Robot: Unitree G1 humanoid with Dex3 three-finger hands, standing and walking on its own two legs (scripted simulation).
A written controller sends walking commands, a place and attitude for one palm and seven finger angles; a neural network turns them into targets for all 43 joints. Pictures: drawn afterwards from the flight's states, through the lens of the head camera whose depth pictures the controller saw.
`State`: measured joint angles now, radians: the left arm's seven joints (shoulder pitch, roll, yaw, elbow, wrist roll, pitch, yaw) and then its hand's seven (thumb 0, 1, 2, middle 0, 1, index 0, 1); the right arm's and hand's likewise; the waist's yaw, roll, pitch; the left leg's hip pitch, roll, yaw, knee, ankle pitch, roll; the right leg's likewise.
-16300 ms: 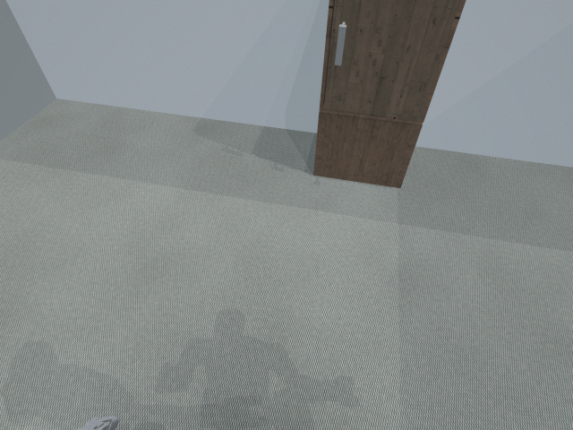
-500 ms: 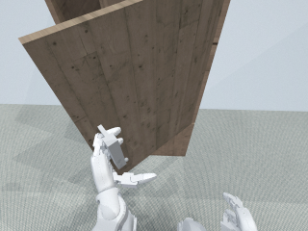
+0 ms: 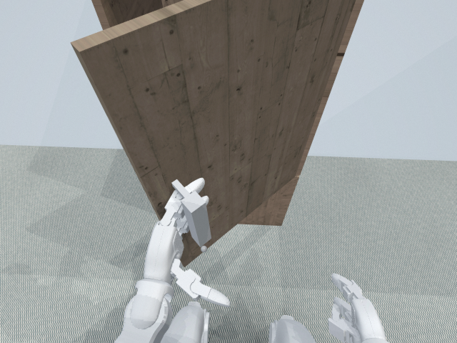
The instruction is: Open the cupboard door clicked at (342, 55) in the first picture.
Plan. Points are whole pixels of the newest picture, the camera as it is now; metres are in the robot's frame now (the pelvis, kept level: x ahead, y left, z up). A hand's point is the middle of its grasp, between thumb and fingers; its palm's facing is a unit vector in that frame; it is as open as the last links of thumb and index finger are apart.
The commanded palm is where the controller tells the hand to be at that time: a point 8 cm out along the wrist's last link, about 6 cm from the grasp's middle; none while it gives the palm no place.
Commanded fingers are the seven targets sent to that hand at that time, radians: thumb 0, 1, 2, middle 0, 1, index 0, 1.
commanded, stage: slide the hand sideways off the handle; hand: left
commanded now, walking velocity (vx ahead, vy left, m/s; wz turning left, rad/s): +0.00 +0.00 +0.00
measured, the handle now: (190, 213) +0.32 +0.09 +0.04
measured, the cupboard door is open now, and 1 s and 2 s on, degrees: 44 44 44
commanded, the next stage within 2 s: draw the hand back to the body in 0.98 s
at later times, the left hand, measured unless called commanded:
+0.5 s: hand (187, 270) +0.23 +0.08 +0.05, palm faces -0.03 -1.00 +0.01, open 16.0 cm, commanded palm +0.20 +0.14 +0.05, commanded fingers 0.00 -0.50 0.30 -0.15 -0.30 -0.15 -0.30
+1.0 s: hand (148, 296) +0.19 +0.13 +0.04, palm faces +0.03 -1.00 -0.04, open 16.2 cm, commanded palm +0.16 +0.18 +0.05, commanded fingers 0.00 -0.50 0.30 -0.15 -0.30 -0.15 -0.30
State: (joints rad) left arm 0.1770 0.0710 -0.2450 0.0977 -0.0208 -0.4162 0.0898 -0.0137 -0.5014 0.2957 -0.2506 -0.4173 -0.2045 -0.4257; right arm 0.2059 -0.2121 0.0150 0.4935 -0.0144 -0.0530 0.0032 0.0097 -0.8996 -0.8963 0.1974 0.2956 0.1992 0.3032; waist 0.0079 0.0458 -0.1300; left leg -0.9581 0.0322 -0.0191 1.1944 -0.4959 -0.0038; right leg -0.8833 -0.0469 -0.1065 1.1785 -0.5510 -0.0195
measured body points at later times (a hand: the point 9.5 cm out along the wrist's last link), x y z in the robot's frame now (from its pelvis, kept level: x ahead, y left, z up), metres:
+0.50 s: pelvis +0.01 +0.00 +0.00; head +0.08 +0.00 +0.44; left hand +0.22 +0.14 +0.05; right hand +0.20 -0.21 -0.08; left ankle +0.05 +0.12 -0.64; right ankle +0.02 -0.11 -0.64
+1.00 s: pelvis +0.01 -0.02 -0.02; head +0.08 -0.02 +0.43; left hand +0.18 +0.19 +0.05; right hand +0.21 -0.25 -0.10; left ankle +0.05 +0.12 -0.64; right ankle +0.02 -0.11 -0.64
